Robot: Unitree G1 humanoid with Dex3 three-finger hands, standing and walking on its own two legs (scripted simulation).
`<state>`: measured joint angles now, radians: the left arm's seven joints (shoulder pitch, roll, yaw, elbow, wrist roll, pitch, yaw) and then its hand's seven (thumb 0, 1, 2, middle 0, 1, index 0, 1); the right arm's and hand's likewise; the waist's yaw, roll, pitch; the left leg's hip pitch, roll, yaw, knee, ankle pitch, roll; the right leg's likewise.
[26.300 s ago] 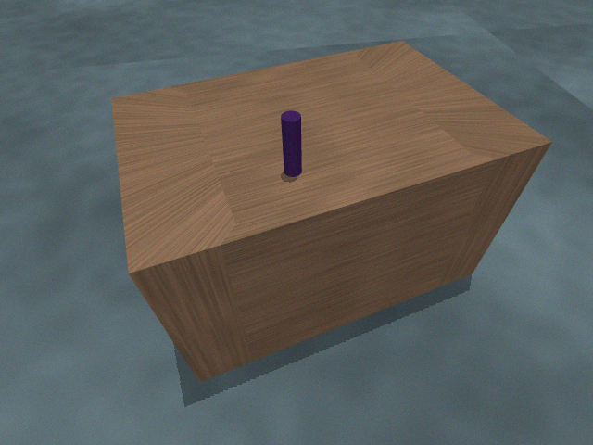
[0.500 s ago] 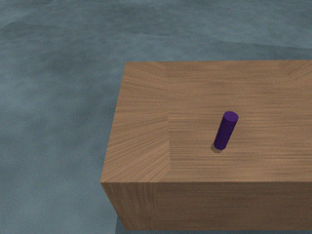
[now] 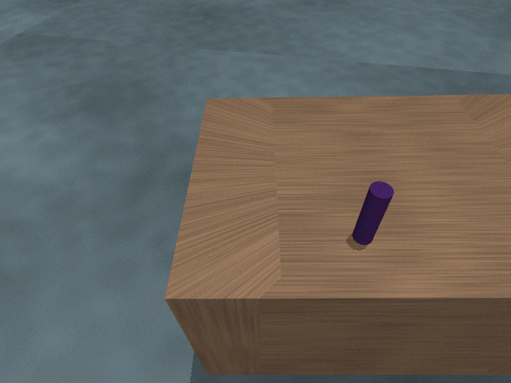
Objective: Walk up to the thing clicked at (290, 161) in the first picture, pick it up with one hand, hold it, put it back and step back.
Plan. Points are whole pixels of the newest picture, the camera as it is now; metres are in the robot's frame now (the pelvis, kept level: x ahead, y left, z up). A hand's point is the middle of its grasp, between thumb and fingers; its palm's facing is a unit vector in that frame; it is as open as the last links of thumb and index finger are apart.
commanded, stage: stand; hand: right
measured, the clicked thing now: (371, 215) +0.46 -0.21 -0.05
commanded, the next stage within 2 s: step back in 1.86 s
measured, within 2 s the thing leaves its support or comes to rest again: neither
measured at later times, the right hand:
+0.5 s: hand out of the picture +0.08 -0.25 -0.16, palm faces -0.04 +0.94 -0.35, open 7.3 cm
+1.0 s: hand out of the picture +0.07 -0.25 -0.16, palm faces -0.05 +0.94 -0.34, open 7.3 cm
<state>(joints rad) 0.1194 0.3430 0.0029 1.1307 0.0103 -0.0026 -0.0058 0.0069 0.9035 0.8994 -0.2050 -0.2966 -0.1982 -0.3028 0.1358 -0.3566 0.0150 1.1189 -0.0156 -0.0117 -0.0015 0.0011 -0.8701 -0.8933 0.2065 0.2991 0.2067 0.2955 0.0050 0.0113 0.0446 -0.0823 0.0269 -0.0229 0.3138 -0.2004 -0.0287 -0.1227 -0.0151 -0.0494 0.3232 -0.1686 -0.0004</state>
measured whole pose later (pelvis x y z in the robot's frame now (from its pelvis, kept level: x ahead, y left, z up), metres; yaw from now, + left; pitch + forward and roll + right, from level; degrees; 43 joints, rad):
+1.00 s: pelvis +0.00 +0.00 +0.00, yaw +0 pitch -2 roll +0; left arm 0.13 0.34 0.01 1.13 0.01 0.00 0.00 0.01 0.90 0.90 -0.21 -0.30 -0.20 -0.30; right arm 0.14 -0.36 0.01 1.12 -0.01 -0.01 0.00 0.00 -0.91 -0.90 0.21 0.30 0.21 0.30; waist 0.01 0.01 0.05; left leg -0.07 0.02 -0.03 0.31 -0.20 -0.03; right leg -0.11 -0.02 -0.05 0.32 -0.17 0.00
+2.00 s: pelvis -0.02 +0.00 -0.01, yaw +1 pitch -1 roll +0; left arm 0.08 0.36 0.05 1.04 -0.01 0.02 0.00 0.01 0.90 0.90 -0.21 -0.30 -0.20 -0.30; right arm 0.09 -0.39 -0.03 1.05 0.01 0.02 0.01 0.00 -0.91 -0.90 0.21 0.30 0.21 0.30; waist 0.00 0.02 0.13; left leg -0.22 0.02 -0.03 0.53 -0.25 0.00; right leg -0.21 -0.02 -0.06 0.45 -0.21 -0.01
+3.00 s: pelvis -0.23 +0.07 -0.02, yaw -1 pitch -2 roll +0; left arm 0.12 0.40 0.08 0.80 0.02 0.08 0.02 0.01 0.90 0.90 -0.21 -0.30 -0.20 -0.30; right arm 0.15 -0.37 -0.04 0.88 -0.03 0.02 0.00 0.00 -0.91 -0.90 0.21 0.30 0.21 0.30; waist 0.00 -0.03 0.18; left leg -0.27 -0.02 -0.03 0.64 -0.33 0.02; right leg -0.48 0.09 0.15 1.01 -0.51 -0.02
